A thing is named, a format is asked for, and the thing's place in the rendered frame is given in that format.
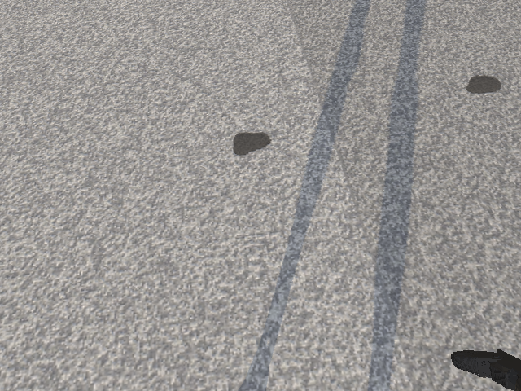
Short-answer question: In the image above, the right robot hand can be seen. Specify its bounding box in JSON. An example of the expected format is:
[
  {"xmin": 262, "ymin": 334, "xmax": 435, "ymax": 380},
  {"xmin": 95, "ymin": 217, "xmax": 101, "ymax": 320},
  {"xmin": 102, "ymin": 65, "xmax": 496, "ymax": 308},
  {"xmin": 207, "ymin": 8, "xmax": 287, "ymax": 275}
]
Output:
[{"xmin": 451, "ymin": 349, "xmax": 521, "ymax": 391}]

